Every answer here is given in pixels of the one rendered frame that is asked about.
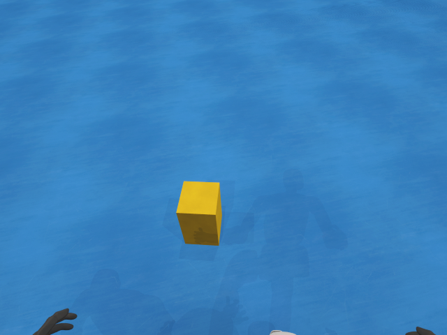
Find left robot hand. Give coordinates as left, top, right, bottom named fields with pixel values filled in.
left=33, top=308, right=77, bottom=335

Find carton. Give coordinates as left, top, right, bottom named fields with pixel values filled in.
left=176, top=181, right=222, bottom=246

